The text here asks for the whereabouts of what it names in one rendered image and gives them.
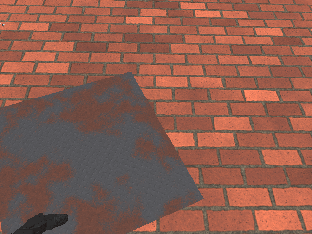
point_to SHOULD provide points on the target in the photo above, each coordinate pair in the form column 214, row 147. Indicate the robot left hand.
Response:
column 42, row 222

